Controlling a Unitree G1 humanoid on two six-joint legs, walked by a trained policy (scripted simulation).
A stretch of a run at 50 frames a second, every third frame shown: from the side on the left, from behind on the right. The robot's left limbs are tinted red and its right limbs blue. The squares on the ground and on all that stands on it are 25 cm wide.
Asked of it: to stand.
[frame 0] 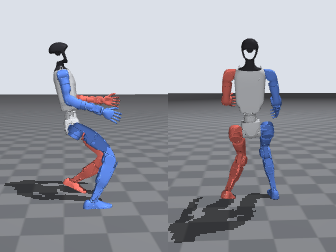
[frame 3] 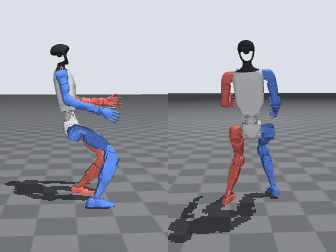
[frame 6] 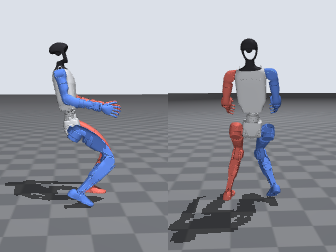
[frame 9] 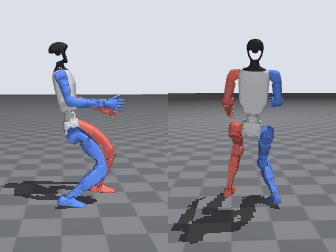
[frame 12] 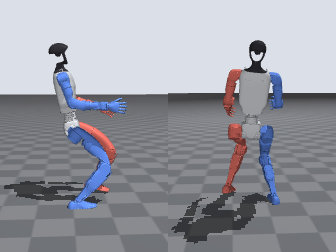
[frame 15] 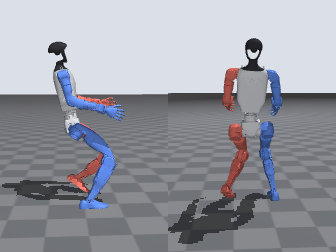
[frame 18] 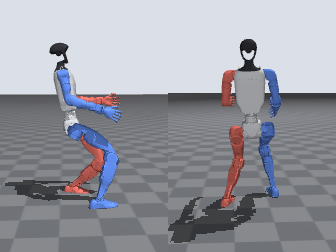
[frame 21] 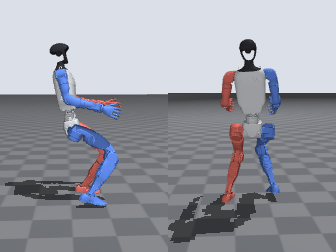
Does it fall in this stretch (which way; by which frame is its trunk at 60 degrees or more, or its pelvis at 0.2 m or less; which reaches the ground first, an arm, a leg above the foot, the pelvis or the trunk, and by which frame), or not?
no
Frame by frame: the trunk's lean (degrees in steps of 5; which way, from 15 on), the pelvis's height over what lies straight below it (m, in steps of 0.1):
0: 10, 0.6
3: 10, 0.6
6: 10, 0.6
9: 10, 0.6
12: 10, 0.6
15: 10, 0.6
18: 10, 0.6
21: 10, 0.6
